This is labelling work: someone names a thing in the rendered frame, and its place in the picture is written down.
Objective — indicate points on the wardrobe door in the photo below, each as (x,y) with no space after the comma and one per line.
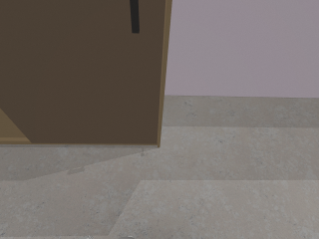
(8,128)
(73,71)

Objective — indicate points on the handle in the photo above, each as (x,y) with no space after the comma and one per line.
(135,16)

